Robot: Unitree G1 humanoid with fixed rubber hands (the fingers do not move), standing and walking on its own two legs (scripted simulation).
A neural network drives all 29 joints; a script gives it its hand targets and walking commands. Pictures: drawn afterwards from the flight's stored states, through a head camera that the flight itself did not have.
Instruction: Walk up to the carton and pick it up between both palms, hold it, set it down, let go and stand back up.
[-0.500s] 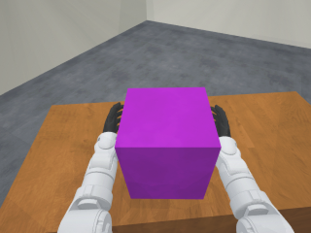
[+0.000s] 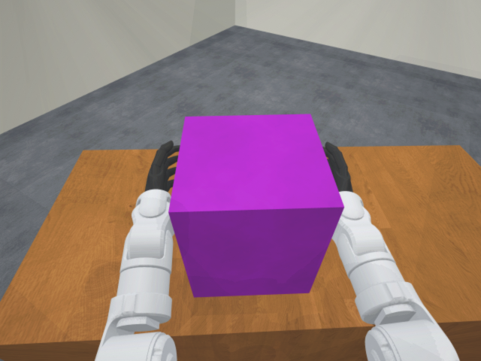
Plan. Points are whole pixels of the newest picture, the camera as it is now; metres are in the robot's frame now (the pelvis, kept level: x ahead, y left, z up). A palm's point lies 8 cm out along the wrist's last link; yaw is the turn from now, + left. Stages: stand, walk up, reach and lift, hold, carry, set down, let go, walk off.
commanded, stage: reach and lift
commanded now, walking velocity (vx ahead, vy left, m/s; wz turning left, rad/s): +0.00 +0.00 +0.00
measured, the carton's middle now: (250, 209) +0.35 -0.02 +0.09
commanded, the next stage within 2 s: hold in 1.10 s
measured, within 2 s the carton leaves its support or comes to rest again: neither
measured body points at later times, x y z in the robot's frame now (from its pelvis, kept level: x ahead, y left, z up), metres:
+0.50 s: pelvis +0.00 +0.00 +0.00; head -0.03 +0.01 +0.45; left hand +0.38 +0.13 +0.16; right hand +0.37 -0.17 +0.14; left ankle +0.00 +0.12 -0.75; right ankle +0.02 -0.13 -0.75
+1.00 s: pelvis +0.00 +0.00 +0.00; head -0.03 +0.02 +0.45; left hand +0.39 +0.14 +0.17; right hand +0.38 -0.16 +0.16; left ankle +0.00 +0.12 -0.75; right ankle +0.02 -0.13 -0.75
